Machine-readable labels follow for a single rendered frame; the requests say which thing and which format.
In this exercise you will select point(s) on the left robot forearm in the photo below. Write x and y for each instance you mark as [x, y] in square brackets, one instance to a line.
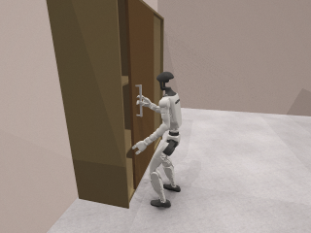
[158, 133]

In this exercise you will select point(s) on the wardrobe door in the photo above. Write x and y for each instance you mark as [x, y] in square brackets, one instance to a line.
[156, 72]
[140, 45]

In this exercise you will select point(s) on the handle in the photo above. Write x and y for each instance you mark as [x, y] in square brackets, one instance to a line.
[140, 99]

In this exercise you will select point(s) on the right robot hand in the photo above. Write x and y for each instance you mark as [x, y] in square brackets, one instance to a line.
[146, 102]

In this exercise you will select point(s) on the humanoid robot torso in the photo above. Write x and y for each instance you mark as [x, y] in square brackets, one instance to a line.
[175, 116]

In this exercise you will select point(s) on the right robot thigh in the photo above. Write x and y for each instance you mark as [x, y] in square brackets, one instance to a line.
[167, 162]

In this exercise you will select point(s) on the right robot forearm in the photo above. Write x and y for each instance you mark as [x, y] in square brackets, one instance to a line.
[154, 107]

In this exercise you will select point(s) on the left robot upper arm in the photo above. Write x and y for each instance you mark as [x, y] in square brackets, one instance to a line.
[164, 105]

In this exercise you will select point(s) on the left robot hand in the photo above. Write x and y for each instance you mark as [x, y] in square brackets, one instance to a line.
[141, 146]

